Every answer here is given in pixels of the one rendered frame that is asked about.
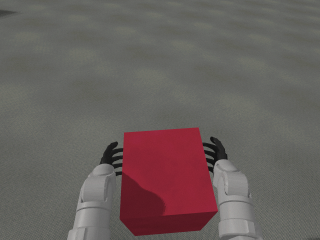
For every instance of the left robot forearm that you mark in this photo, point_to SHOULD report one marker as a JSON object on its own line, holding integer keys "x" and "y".
{"x": 93, "y": 212}

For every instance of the carton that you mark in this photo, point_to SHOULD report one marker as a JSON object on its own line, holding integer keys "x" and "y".
{"x": 166, "y": 185}

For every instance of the right robot forearm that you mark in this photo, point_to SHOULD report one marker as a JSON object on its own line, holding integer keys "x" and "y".
{"x": 237, "y": 215}

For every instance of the left robot hand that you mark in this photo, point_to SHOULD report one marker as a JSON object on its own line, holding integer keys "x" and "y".
{"x": 108, "y": 159}

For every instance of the right robot hand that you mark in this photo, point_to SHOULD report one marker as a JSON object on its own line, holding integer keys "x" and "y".
{"x": 219, "y": 152}

